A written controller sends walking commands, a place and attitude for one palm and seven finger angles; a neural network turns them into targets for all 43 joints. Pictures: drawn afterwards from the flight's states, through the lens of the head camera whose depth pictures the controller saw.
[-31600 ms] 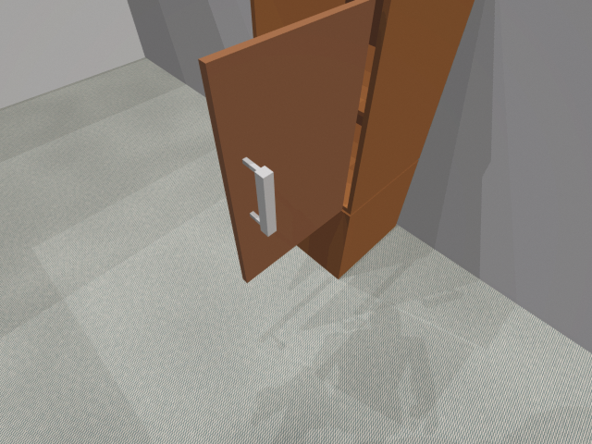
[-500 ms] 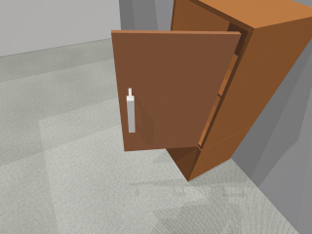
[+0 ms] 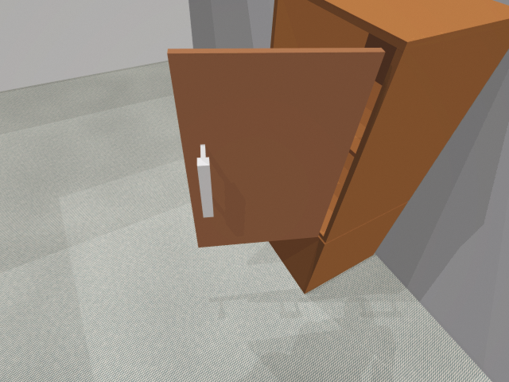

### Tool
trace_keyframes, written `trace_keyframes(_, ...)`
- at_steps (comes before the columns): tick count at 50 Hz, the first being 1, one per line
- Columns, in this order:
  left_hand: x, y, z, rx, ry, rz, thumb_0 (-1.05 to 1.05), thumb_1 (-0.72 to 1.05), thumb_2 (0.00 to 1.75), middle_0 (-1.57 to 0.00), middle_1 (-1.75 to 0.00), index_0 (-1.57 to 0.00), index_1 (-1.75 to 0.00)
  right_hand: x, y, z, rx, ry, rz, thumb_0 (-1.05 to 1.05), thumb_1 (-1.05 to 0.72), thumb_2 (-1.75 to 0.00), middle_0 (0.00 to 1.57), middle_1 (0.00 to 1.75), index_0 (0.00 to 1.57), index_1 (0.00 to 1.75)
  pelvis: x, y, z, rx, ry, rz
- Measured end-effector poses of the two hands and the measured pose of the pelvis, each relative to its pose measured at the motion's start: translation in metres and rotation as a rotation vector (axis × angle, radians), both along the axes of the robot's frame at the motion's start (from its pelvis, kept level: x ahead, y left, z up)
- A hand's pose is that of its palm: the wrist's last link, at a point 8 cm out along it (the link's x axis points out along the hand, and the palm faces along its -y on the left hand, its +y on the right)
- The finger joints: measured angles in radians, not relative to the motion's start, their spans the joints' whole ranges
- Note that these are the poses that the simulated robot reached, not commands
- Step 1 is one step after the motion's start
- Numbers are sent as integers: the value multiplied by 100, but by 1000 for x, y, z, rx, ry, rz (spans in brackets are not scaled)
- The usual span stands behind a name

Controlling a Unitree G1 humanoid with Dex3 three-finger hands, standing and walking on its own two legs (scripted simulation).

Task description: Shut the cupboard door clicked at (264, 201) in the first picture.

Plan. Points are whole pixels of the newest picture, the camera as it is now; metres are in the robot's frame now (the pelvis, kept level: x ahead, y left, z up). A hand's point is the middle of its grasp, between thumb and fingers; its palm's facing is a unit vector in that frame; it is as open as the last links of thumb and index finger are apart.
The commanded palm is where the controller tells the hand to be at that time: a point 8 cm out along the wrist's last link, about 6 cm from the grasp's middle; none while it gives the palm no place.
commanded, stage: look again from close up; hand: left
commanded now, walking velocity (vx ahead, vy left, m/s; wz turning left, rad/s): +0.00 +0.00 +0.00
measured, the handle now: (205, 182) +0.52 +0.14 -0.03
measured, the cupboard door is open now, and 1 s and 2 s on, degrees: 68 68 68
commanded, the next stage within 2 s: shuffle to correct the standing spot in 0.14 s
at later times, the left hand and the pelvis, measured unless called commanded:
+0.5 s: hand out of the picture +0.02 +0.16 -0.18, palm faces +0.04 -0.98 -0.18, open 7.4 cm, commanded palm none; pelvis +0.04 -0.01 +0.00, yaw +2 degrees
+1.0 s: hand out of the picture +0.12 +0.12 -0.17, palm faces +0.18 -0.97 -0.19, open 7.3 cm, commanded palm none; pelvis +0.11 -0.07 +0.00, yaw +9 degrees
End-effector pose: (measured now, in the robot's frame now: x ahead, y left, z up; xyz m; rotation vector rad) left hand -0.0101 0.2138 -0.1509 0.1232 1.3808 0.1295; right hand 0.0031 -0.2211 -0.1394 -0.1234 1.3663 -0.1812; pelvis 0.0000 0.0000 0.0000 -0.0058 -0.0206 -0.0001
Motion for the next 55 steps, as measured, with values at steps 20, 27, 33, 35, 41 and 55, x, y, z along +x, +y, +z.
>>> trace_keyframes(20, 31, 6, 5, 25, -9, -7, 0, 90, 90, -20, -30, -20, -30, 18, -3, 0, 9, 24, 9, 1, -91, -90, 20, 30, 20, 30, 21, -5, 3, 5, 6, 12)
trace_keyframes(27, 24, -8, 4, 19, 44, 46, 0, 90, 90, -20, -30, -20, -30, 35, -14, -2, 8, 49, 21, 0, -90, -90, 20, 30, 20, 30, 42, -19, 1, 2, 21, 38)
trace_keyframes(33, 21, -28, 1, 7, 86, 101, 0, 90, 90, -20, -30, -20, -30, 64, -34, -5, -19, 49, 57, 0, -90, -90, 20, 30, 20, 30, 62, -33, -4, -17, 32, 60)
trace_keyframes(35, 21, -34, -4, -5, 94, 122, 0, 90, 90, -20, -30, -20, -30, 77, -40, -6, -37, 44, 75, 0, -90, -90, 20, 30, 20, 30, 68, -35, -7, -26, 30, 82)
trace_keyframes(41, 33, -48, -17, -47, 120, 153, 0, 90, 90, -20, -30, -20, -30, 117, -46, -3, -77, 2, 126, 0, -90, -90, 20, 30, 20, 30, 87, -38, -12, -13, 24, 115)
trace_keyframes(55, 142, -53, 4, 97, -111, 157, 1, 92, 90, -20, -30, -20, -30, 154, -115, -17, -72, 74, 149, 0, -90, -90, 20, 30, 21, 30, 123, -95, -15, -24, 19, 185)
